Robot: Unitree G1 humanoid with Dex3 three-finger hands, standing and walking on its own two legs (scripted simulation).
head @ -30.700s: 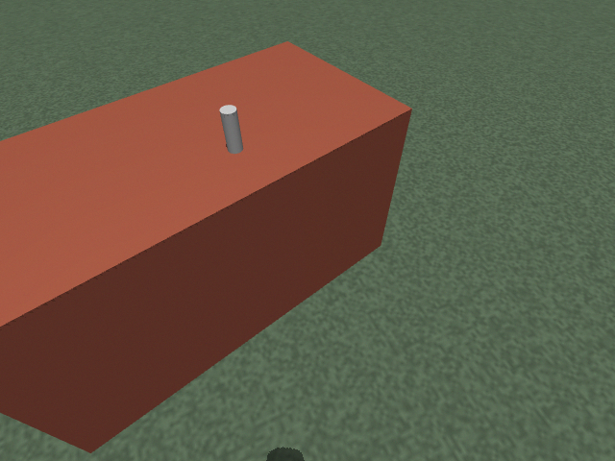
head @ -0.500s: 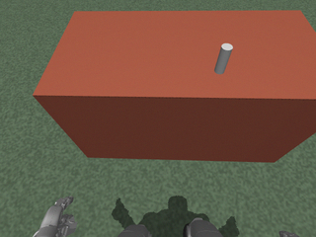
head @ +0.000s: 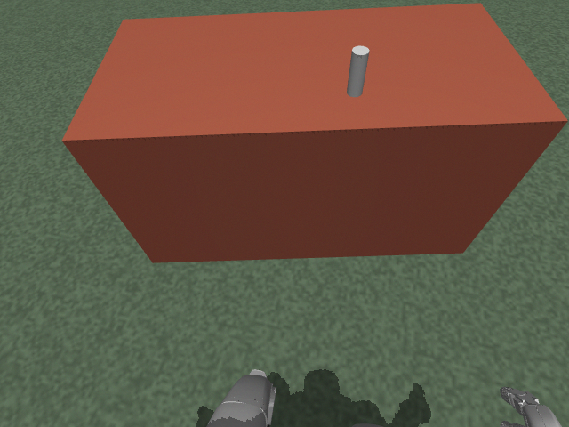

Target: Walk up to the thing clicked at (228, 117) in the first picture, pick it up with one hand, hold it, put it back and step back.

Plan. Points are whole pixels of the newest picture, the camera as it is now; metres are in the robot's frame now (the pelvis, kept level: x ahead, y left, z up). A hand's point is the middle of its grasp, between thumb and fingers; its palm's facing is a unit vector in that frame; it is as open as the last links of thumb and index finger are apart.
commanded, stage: step back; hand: right
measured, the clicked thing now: (357, 72) +0.90 -0.09 -0.05
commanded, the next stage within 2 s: stand in 1.74 s
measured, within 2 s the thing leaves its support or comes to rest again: neither
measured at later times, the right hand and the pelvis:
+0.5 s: hand out of the picture -0.03 -0.29 -0.13, palm faces -0.11 +0.91 -0.41, open 7.4 cm; pelvis -0.16 -0.03 +0.00, yaw +2 degrees
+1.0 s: hand out of the picture -0.17 -0.30 -0.14, palm faces -0.17 +0.92 -0.35, open 7.4 cm; pelvis -0.26 -0.05 +0.01, yaw +7 degrees
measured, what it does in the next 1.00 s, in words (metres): walks backwards: left foot, then right foot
